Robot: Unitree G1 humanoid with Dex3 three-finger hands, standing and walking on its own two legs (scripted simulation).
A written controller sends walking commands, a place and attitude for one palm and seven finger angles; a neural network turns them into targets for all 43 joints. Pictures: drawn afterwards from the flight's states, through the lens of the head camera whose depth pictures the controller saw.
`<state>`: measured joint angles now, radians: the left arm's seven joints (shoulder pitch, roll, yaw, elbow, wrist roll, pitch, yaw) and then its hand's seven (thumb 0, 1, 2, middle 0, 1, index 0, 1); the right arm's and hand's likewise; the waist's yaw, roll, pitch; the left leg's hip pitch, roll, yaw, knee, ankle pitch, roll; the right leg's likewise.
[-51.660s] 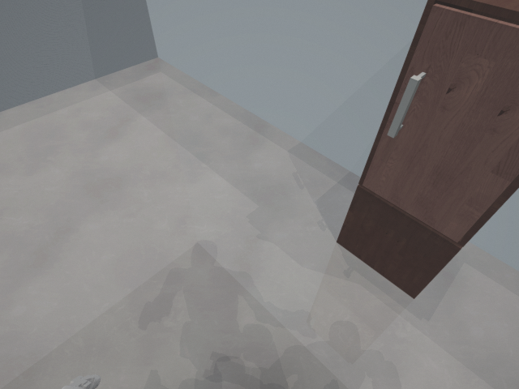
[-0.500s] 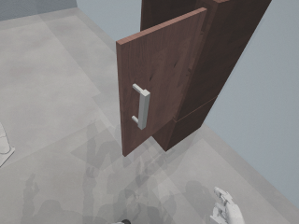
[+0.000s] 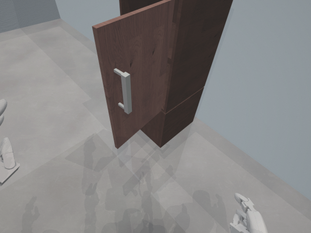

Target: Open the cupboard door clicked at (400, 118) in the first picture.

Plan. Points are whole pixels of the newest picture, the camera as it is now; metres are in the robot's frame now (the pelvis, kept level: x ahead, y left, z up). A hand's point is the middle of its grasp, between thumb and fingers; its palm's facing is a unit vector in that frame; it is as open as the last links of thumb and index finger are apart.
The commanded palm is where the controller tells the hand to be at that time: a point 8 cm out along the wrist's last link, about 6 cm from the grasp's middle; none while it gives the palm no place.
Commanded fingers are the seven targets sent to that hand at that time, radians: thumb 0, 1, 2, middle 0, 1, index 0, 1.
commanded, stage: stop stepping back and stand still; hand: left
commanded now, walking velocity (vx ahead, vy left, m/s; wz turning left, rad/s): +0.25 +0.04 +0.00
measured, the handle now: (122, 92) +0.56 +0.13 +0.02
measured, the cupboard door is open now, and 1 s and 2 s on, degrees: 97 97 97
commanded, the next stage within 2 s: let the arm hang, fingers relaxed in 0.42 s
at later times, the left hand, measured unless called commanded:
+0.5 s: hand out of the picture +0.16 +0.27 +0.17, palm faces +0.45 -0.75 -0.48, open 7.4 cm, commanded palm none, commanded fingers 0.00 0.90 0.90 -0.20 -0.30 -0.20 -0.30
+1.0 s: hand out of the picture -0.08 +0.19 -0.17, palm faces +0.11 -0.97 -0.22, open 7.1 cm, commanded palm none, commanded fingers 0.00 0.90 0.90 -0.20 -0.30 -0.20 -0.30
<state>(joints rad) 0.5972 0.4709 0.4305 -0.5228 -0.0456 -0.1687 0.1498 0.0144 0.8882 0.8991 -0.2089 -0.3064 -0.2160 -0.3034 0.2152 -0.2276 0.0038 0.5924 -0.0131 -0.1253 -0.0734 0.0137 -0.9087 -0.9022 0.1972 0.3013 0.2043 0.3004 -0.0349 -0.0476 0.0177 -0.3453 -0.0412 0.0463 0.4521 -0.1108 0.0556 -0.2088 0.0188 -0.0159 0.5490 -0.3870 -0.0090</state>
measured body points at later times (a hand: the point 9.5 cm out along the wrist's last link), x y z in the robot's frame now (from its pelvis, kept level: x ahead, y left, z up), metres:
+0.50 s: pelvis -0.03 +0.00 +0.00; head -0.03 +0.01 +0.45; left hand +0.13 +0.31 +0.19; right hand +0.13 -0.21 -0.09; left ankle -0.02 +0.13 -0.73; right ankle -0.04 -0.09 -0.73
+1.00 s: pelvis -0.04 +0.00 +0.01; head -0.01 +0.01 +0.45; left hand -0.09 +0.24 -0.15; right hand -0.03 -0.23 -0.15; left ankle -0.02 +0.13 -0.73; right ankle -0.04 -0.09 -0.73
